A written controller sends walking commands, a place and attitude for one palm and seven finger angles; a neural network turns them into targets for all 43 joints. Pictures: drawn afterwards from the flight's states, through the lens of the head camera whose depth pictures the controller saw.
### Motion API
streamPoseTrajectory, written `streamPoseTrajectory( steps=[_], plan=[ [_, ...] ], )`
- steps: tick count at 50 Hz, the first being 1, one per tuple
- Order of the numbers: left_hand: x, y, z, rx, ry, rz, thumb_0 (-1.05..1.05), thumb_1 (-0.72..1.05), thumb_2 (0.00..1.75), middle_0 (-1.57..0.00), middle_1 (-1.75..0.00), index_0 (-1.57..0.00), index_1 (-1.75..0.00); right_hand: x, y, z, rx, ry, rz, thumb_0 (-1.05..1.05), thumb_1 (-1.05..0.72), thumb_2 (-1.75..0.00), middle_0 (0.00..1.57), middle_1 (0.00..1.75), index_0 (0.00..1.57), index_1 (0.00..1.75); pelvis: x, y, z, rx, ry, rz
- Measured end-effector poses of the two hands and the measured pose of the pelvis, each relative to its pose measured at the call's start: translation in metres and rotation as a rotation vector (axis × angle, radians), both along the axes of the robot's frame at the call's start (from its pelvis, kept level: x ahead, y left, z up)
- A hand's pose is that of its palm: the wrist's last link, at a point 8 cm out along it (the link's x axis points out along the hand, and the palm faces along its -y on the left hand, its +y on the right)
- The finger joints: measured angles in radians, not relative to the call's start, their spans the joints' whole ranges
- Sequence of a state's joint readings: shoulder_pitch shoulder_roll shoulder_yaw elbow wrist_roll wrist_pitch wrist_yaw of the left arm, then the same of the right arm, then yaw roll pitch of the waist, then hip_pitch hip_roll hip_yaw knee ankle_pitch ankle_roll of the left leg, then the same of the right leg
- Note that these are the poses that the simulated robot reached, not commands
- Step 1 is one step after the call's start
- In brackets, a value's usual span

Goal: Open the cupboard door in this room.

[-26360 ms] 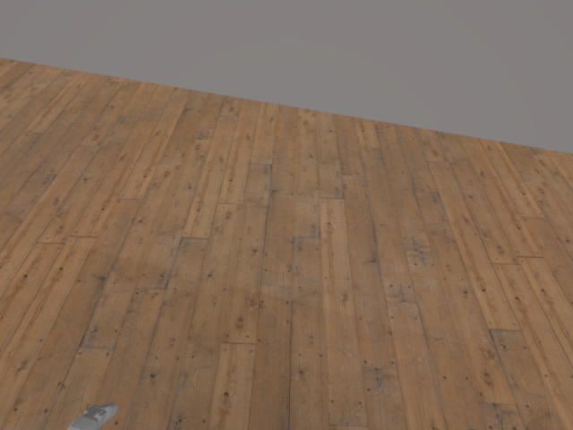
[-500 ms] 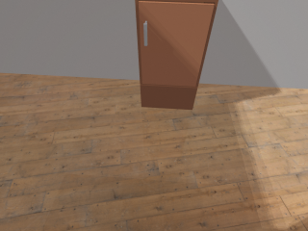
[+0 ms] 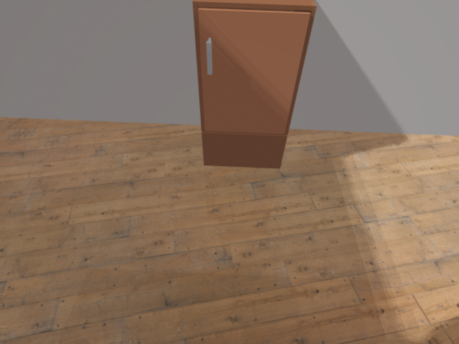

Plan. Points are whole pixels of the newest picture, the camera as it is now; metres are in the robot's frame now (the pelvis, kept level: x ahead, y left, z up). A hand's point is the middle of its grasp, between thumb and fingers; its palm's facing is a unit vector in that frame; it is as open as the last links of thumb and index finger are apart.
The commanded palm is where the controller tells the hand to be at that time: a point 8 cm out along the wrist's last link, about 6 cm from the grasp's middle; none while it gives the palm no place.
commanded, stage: walk to a spot facing it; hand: left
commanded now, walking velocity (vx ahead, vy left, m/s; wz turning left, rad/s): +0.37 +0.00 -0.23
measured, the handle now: (209, 56) +1.19 +0.15 -0.05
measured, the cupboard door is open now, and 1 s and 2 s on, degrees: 0 0 0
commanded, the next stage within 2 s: turn to face it in 0.64 s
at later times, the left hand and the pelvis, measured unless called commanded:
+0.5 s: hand out of the picture +0.08 +0.12 -0.16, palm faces +0.03 -0.99 -0.16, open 7.4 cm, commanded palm none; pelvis +0.14 -0.03 +0.00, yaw -4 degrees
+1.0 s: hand (169, 226) +0.43 +0.19 -0.17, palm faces -0.05 -0.98 -0.21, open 7.4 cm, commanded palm none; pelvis +0.33 +0.01 +0.00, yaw -5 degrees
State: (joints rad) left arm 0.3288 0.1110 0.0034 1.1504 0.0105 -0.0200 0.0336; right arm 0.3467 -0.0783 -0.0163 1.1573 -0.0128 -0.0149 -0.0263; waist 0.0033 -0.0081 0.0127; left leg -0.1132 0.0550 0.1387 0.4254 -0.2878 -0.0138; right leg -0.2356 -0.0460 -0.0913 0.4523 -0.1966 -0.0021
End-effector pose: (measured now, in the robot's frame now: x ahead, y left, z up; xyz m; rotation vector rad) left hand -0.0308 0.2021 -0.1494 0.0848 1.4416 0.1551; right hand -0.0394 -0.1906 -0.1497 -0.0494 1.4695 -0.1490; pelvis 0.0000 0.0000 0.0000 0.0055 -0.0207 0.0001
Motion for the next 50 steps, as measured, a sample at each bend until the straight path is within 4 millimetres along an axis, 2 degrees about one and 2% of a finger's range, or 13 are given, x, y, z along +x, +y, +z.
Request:
streamPoseTrajectory(
  steps=[7,12,15,18,23,26,31,34,36,39,43,47,50],
  plan=[
    [0.016,0.005,-0.001,0.005,0.045,-0.02,0.0,0.91,0.89,-0.19,-0.3,-0.2,-0.3,-0.003,-0.009,-0.006,-0.009,0.039,-0.062,0.0,-0.91,-0.9,0.2,0.3,0.2,0.3,0.025,-0.002,-0.007,0.005,0.015,-0.034],
    [0.059,-0.003,-0.001,0.032,0.037,-0.055,0.0,0.91,0.89,-0.19,-0.3,-0.2,-0.3,0.0,-0.024,-0.017,0.006,0.093,-0.099,0.0,-0.91,-0.9,0.2,0.3,0.2,0.3,0.055,-0.018,-0.015,0.018,0.02,-0.053],
    [0.086,-0.011,0.001,0.05,-0.034,-0.027,0.0,0.91,0.89,-0.19,-0.3,-0.2,-0.3,0.018,-0.035,-0.018,0.022,0.136,-0.068,0.0,-0.91,-0.9,0.2,0.3,0.2,0.3,0.073,-0.028,-0.016,0.009,0.022,-0.038],
    [0.098,-0.019,0.008,0.052,-0.047,0.002,0.0,0.91,0.89,-0.19,-0.3,-0.2,-0.3,0.065,-0.05,-0.011,0.008,0.09,-0.034,0.0,-0.91,-0.9,0.2,0.3,0.2,0.3,0.09,-0.033,-0.008,0.02,0.023,-0.046],
    [0.103,-0.032,0.017,0.02,0.046,-0.008,0.0,0.91,0.89,-0.19,-0.3,-0.2,-0.3,0.174,-0.07,-0.001,-0.034,-0.11,-0.01,0.01,-0.92,-0.9,0.2,0.3,0.2,0.3,0.125,-0.034,0.002,0.021,0.028,-0.069],
    [0.109,-0.037,0.018,-0.003,0.102,-0.007,0.0,0.91,0.89,-0.19,-0.3,-0.2,-0.3,0.239,-0.074,0.005,-0.049,-0.217,0.006,0.0,-0.92,-0.9,0.2,0.3,0.2,0.3,0.15,-0.03,0.002,0.012,0.029,-0.074],
    [0.133,-0.032,0.012,-0.027,0.17,0.02,0.0,0.9,0.89,-0.2,-0.3,-0.2,-0.3,0.34,-0.06,0.01,-0.054,-0.33,0.072,0.0,-0.92,-0.9,0.2,0.3,0.19,0.3,0.197,-0.019,-0.005,-0.006,0.027,-0.074],
    [0.157,-0.021,0.001,-0.037,0.207,0.027,0.0,0.9,0.89,-0.2,-0.3,-0.2,-0.3,0.395,-0.044,0.008,-0.061,-0.379,0.106,0.0,-0.92,-0.9,0.2,0.3,0.19,0.3,0.232,-0.008,-0.015,-0.011,0.024,-0.084],
    [0.18,-0.009,-0.011,-0.042,0.228,0.014,0.0,0.9,0.89,-0.2,-0.3,-0.2,-0.3,0.422,-0.035,0.003,-0.078,-0.419,0.103,0.0,-0.92,-0.9,0.2,0.3,0.2,0.3,0.256,0.001,-0.026,-0.024,0.019,-0.1],
    [0.233,0.013,-0.019,-0.023,0.188,-0.031,0.0,0.9,0.89,-0.2,-0.3,-0.2,-0.3,0.43,-0.027,0.003,-0.087,-0.411,0.064,0.0,-0.92,-0.9,0.2,0.3,0.2,0.3,0.28,0.009,-0.025,-0.014,0.001,-0.129],
    [0.327,0.035,-0.014,0.021,0.028,-0.107,0.0,0.91,0.89,-0.19,-0.3,-0.2,-0.3,0.407,-0.025,0.008,-0.108,-0.332,-0.035,-0.02,-0.93,-0.9,0.2,0.3,0.2,0.3,0.302,0.013,-0.013,-0.011,-0.005,-0.135],
    [0.413,0.04,-0.002,0.05,-0.148,-0.147,0.0,0.91,0.89,-0.19,-0.3,-0.19,-0.3,0.382,-0.039,0.014,-0.147,-0.228,-0.061,-0.04,-0.97,-0.9,0.21,0.3,0.2,0.3,0.32,0.013,-0.005,-0.005,0.001,-0.116],
    [0.459,0.034,0.007,0.057,-0.249,-0.155,0.0,0.91,0.89,-0.19,-0.3,-0.19,-0.3,0.363,-0.042,0.012,-0.134,-0.135,-0.061,-0.03,-0.96,-0.9,0.2,0.3,0.2,0.3,0.331,0.008,-0.003,0.002,0.003,-0.092]
  ],
)
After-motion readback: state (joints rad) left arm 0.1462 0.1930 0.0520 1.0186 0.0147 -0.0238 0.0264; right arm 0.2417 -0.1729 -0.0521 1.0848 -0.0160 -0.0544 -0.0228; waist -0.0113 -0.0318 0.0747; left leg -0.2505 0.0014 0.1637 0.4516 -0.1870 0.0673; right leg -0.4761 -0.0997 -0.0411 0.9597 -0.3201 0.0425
